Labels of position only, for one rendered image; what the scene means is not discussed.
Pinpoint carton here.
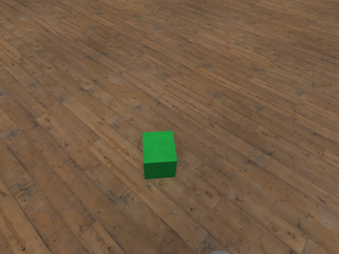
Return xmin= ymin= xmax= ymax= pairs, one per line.
xmin=142 ymin=131 xmax=177 ymax=179

